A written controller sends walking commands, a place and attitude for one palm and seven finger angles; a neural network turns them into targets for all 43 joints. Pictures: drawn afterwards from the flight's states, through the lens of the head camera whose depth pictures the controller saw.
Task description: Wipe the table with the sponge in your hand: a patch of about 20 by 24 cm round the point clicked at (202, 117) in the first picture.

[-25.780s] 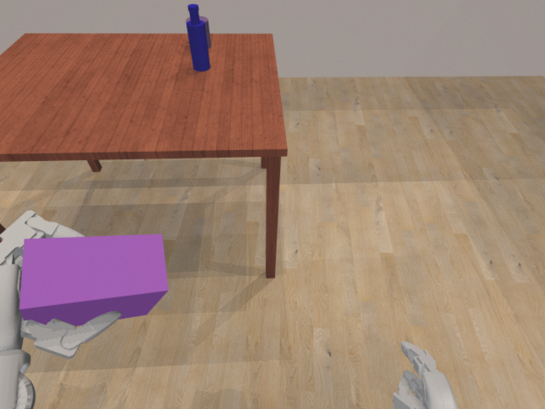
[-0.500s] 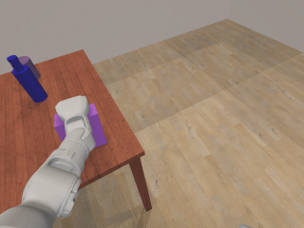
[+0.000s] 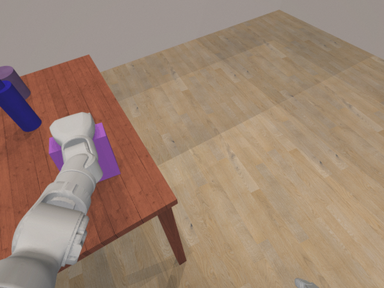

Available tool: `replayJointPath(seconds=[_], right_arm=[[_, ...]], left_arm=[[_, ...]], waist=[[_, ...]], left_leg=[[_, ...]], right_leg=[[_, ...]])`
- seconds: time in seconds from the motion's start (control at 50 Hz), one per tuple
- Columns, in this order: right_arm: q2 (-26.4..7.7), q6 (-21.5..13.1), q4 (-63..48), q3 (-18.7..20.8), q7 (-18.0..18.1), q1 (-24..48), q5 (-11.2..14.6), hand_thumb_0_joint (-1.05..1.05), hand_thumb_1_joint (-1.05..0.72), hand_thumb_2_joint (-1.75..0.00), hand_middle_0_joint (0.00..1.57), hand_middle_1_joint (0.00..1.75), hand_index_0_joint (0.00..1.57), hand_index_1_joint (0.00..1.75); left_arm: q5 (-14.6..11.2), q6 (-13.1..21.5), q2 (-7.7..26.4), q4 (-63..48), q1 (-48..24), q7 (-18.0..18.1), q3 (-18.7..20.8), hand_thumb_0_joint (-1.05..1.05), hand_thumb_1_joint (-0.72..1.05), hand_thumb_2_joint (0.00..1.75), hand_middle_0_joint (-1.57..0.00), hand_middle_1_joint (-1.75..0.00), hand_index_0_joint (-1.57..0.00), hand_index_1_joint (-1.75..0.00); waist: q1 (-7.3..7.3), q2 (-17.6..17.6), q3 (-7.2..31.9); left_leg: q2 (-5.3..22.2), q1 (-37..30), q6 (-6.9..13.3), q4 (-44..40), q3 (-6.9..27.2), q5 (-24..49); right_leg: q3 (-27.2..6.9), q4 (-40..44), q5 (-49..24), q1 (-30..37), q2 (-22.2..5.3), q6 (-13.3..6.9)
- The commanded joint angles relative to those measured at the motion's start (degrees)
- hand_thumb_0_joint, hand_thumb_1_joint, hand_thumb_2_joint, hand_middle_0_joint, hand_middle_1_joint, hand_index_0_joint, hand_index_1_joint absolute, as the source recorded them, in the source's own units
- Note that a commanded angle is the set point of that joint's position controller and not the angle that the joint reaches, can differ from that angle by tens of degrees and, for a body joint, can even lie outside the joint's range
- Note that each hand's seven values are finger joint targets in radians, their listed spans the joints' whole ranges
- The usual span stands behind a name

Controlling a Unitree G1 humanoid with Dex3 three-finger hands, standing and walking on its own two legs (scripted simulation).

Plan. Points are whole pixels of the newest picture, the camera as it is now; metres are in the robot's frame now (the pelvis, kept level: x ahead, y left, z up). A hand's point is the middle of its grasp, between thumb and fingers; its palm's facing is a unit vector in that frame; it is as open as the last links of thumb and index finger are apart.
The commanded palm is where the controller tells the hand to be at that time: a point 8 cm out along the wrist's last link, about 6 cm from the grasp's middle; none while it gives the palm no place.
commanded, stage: wipe forward along the third lane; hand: left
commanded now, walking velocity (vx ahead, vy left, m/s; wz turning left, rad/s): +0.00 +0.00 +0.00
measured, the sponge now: (90, 163) +0.42 +0.26 +0.00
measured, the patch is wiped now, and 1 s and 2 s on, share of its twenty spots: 1.00 1.00 1.00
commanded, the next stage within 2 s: wipe back along the third lane in 0.20 s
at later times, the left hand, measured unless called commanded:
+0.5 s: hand (75, 137) +0.46 +0.28 +0.05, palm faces -0.08 -0.02 -1.00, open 10.6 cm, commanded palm +0.42 +0.28 +0.08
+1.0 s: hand (74, 145) +0.43 +0.28 +0.05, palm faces +0.01 -0.03 -1.00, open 10.6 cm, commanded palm +0.37 +0.25 +0.08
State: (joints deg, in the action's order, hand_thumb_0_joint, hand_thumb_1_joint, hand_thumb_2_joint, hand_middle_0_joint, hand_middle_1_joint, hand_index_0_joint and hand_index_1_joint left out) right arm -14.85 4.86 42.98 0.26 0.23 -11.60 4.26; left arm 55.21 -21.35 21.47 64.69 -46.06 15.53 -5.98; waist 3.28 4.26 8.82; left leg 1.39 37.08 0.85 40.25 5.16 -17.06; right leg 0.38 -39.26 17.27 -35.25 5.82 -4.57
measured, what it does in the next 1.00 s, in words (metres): shifts its weight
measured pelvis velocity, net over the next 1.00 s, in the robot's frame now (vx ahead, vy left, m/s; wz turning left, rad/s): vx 0.05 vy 0.07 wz -0.01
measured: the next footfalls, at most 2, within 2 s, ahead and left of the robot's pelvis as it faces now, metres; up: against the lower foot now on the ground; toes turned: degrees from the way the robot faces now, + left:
none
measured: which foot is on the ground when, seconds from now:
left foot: down 0.00-1.00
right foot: down 0.00-1.00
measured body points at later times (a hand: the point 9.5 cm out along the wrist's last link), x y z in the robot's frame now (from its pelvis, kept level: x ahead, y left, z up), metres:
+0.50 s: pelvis +0.02 +0.03 +0.01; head +0.07 +0.02 +0.45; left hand +0.46 +0.28 +0.10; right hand +0.08 -0.23 -0.13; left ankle +0.03 +0.16 -0.71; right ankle +0.01 -0.07 -0.71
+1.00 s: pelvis +0.05 +0.07 +0.02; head +0.06 +0.06 +0.47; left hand +0.43 +0.27 +0.10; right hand +0.24 -0.15 -0.10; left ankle +0.03 +0.16 -0.71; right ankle +0.01 -0.07 -0.71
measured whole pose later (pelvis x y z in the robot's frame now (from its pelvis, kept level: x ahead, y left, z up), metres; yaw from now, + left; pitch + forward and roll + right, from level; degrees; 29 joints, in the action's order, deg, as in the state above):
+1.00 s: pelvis +0.05 +0.07 +0.02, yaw +0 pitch +9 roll -2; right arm -12.6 12.2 41.5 0.5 -3.7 -3.6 4.6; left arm 52.7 -34.7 9.4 46.3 -33.5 21.9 -18.7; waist -2.5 3.0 9.7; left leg -2.5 24.8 2.7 34.1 2.3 -18.4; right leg -2.5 -30.0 17.9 -21.3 1.3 0.2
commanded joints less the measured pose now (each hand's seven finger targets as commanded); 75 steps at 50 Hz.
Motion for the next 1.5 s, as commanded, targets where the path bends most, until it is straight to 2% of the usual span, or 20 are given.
replayJointPath(seconds=[0.0,0.04,0.14,0.2,0.28,0.3,0.36,0.38,0.44,0.48,0.5,0.62,0.68,0.76,0.8,0.92,1.14,1.36,1.46,1.48], right_arm=[[-7.85,-1.16,-5.72,1.85,0.80,0.41,0.08,0.00,-0.90,-0.90,0.20,0.30,0.20,0.30],[-8.17,-0.92,-5.42,1.76,0.93,-0.14,-0.03,0.00,-0.90,-0.90,0.20,0.30,0.20,0.30],[-8.13,-0.33,-5.63,1.75,0.95,-0.87,-0.11,0.00,-0.90,-0.90,0.20,0.30,0.20,0.30],[-8.19,-0.01,-5.93,1.77,1.01,-0.84,-0.19,0.00,-0.90,-0.90,0.20,0.30,0.20,0.30],[-8.52,0.19,-5.63,1.90,0.72,-2.02,-0.18,0.00,-0.90,-0.90,0.20,0.30,0.20,0.30],[-8.15,0.05,-5.78,2.13,0.55,-1.96,-0.25,0.00,-0.90,-0.90,0.20,0.30,0.20,0.30],[-7.88,0.22,-6.27,2.57,0.11,-2.11,-0.30,0.00,-0.90,-0.90,0.20,0.30,0.20,0.30],[-7.64,0.18,-6.55,2.61,-0.02,-1.62,-0.20,0.00,-0.90,-0.90,0.20,0.30,0.20,0.30],[-7.61,0.12,-6.27,2.88,-0.37,-0.61,-0.07,0.00,-0.90,-0.90,0.20,0.30,0.20,0.30],[-7.55,0.28,-6.19,2.77,-0.51,0.82,0.31,0.00,-0.90,-0.90,0.20,0.30,0.20,0.30],[-7.10,0.16,-6.16,2.72,-0.65,1.93,0.57,0.00,-0.90,-0.90,0.20,0.30,0.20,0.30],[-6.63,0.64,-5.48,2.60,-1.16,4.27,0.53,0.00,-0.90,-0.90,0.20,0.30,0.20,0.30],[-6.25,1.38,-6.35,2.63,-1.57,5.83,0.37,0.00,-0.90,-0.90,0.20,0.30,0.20,0.30],[-5.97,2.52,-7.35,2.49,-2.14,8.58,0.53,0.00,-0.90,-0.90,0.20,0.30,0.20,0.30],[-5.51,3.08,-7.96,2.53,-2.47,10.45,0.66,0.00,-0.90,-0.90,0.20,0.30,0.20,0.30],[-5.37,5.73,-8.97,2.23,-3.50,14.29,0.57,0.00,-0.90,-0.90,0.20,0.30,0.20,0.30],[-5.42,9.12,-12.59,1.57,-5.41,20.09,1.04,0.00,-0.90,-0.90,0.20,0.30,0.20,0.30],[-5.35,9.01,-14.49,0.81,-6.33,24.21,1.60,0.00,-0.90,-0.90,0.20,0.30,0.20,0.30],[-5.55,8.64,-14.51,0.70,-6.50,25.24,1.80,0.00,-0.90,-0.90,0.20,0.30,0.20,0.30],[-5.43,8.59,-14.57,0.63,-6.45,25.44,1.80,0.00,-0.90,-0.90,0.20,0.30,0.20,0.30]], left_arm=[[1.89,-1.04,16.02,-3.43,-17.85,2.50,1.95,0.00,0.10,1.30,-1.20,-1.60,-1.20,-1.60],[2.79,-1.34,18.22,-2.18,-18.08,2.52,2.79,0.00,0.10,1.30,-1.20,-1.60,-1.20,-1.60],[4.04,-1.85,17.39,-0.99,-19.48,1.51,1.62,0.00,0.10,1.30,-1.20,-1.60,-1.20,-1.60],[3.08,-1.28,18.82,-2.05,-20.79,0.87,2.78,0.00,0.10,1.30,-1.20,-1.60,-1.20,-1.60],[4.57,-1.05,18.58,0.06,-19.27,0.82,2.24,0.00,0.10,1.30,-1.20,-1.60,-1.20,-1.60],[4.13,-0.58,16.24,-0.89,-19.05,0.68,1.51,0.00,0.10,1.30,-1.20,-1.60,-1.20,-1.60],[3.25,0.38,13.82,-1.90,-12.62,1.20,1.93,0.00,0.10,1.30,-1.20,-1.60,-1.20,-1.60],[2.36,0.69,10.96,-3.33,-13.07,1.45,0.15,0.00,0.10,1.30,-1.20,-1.60,-1.20,-1.60],[0.36,0.65,10.33,-3.67,-7.98,2.86,2.05,0.00,0.10,1.30,-1.20,-1.60,-1.20,-1.60],[-0.38,-0.53,7.45,-3.13,-6.39,3.58,0.27,0.00,0.10,1.30,-1.20,-1.60,-1.20,-1.60],[-0.90,-1.02,4.65,-4.09,-7.76,3.68,-1.43,0.00,0.10,1.30,-1.20,-1.60,-1.20,-1.60],[-1.59,-4.52,0.31,-4.39,-7.44,4.62,-3.63,0.00,0.10,1.30,-1.20,-1.60,-1.20,-1.60],[-2.25,-5.73,-3.02,-6.08,-2.98,4.61,-4.77,0.00,0.10,1.30,-1.20,-1.60,-1.20,-1.60],[-3.84,-8.14,-7.05,-10.07,0.03,4.48,-6.82,0.00,0.10,1.30,-1.20,-1.60,-1.20,-1.60],[-4.78,-9.48,-10.11,-13.28,0.19,4.32,-8.45,0.00,0.10,1.30,-1.20,-1.60,-1.20,-1.60],[-5.28,-13.98,-14.06,-19.92,5.45,2.66,-12.77,0.00,0.10,1.30,-1.20,-1.60,-1.20,-1.60],[-4.52,-17.75,-16.89,-34.94,18.24,-1.68,-18.78,0.00,0.10,1.30,-1.20,-1.60,-1.20,-1.60],[-5.21,-19.88,-15.54,-47.45,28.29,-2.07,-18.93,0.00,0.10,1.30,-1.20,-1.60,-1.20,-1.60],[-4.29,-21.19,-14.68,-48.76,28.93,-2.27,-18.86,0.00,0.10,1.30,-1.20,-1.60,-1.20,-1.60],[-3.85,-21.19,-16.11,-49.30,27.16,-2.57,-20.90,0.00,0.10,1.30,-1.20,-1.60,-1.20,-1.60]], waist=[[2.11,-9.69,12.38],[2.12,-9.29,11.99],[2.37,-6.87,13.92],[2.39,-6.56,16.14],[2.52,-6.64,13.82],[2.13,-5.09,15.03],[0.37,-6.38,16.92],[0.76,-6.69,16.27],[-0.96,-8.40,15.76],[-0.73,-10.52,12.78],[-0.67,-8.48,12.17],[-1.97,-5.92,10.97],[-3.33,-6.70,12.69],[-3.94,-7.37,12.01],[-4.27,-5.46,12.66],[-4.77,-6.84,12.43],[-5.53,-8.04,11.58],[-6.79,-8.36,9.01],[-6.87,-8.76,7.71],[-6.36,-8.66,7.10]], left_leg=[[-2.39,0.15,2.43,-2.50,-4.96,2.30],[-2.32,0.26,2.48,-2.32,-5.18,1.97],[-2.36,-2.01,2.42,-2.45,-5.11,4.47],[-2.42,-2.24,2.35,-2.38,-5.41,5.77],[-2.39,-2.04,2.30,-2.75,-5.28,5.27],[-2.27,-3.48,2.22,-3.17,-5.07,6.76],[-2.36,-5.04,2.13,-3.44,-5.42,8.17],[-2.32,-5.43,2.13,-3.82,-5.69,7.62],[-2.25,-5.96,2.02,-5.04,-5.68,7.81],[-2.23,-6.17,1.99,-6.09,-5.70,6.80],[-2.15,-7.22,1.91,-6.87,-5.36,6.64],[-1.52,-12.72,1.60,-9.14,-4.39,7.43],[-1.28,-14.96,1.14,-9.23,-4.23,11.05],[-1.01,-17.77,0.70,-9.70,-3.62,14.34],[-0.87,-19.87,0.35,-9.99,-3.38,16.87],[-0.72,-23.41,-0.05,-9.38,-3.00,24.32],[-0.64,-25.85,0.40,-8.22,-2.33,33.12],[-0.77,-25.38,0.51,-9.42,-2.96,30.49],[-1.06,-24.49,0.64,-10.12,-3.21,25.92],[-1.08,-24.46,0.74,-10.27,-3.14,24.85]], right_leg=[[-4.90,8.52,-13.33,14.42,-4.99,4.22],[-4.76,8.57,-12.60,14.04,-5.07,4.32],[-3.57,7.81,-15.24,13.45,-4.89,3.96],[-4.04,8.01,-18.51,15.82,-5.07,4.02],[-3.07,8.03,-16.63,13.39,-4.68,3.80],[-2.57,7.57,-17.57,13.51,-4.53,3.39],[-2.21,7.79,-18.68,15.09,-4.23,3.26],[-2.03,8.21,-18.36,14.94,-4.19,3.40],[-1.57,8.67,-18.16,16.74,-4.14,3.24],[-1.18,9.70,-16.20,15.95,-4.09,3.33],[-0.90,9.88,-14.55,15.00,-4.00,3.05],[1.08,10.54,-8.82,12.53,-3.12,1.96],[1.64,10.01,-12.26,14.13,-2.99,1.46],[2.25,10.13,-14.50,14.74,-2.81,1.02],[2.58,9.84,-15.86,15.18,-2.79,0.72],[3.01,9.51,-22.94,18.39,-3.19,0.35],[3.11,8.35,-30.57,23.37,-4.14,-0.01],[2.96,8.53,-31.12,26.02,-4.38,0.03],[2.84,8.55,-27.84,25.58,-4.13,-0.10],[2.96,8.67,-26.59,24.76,-4.08,-0.09]])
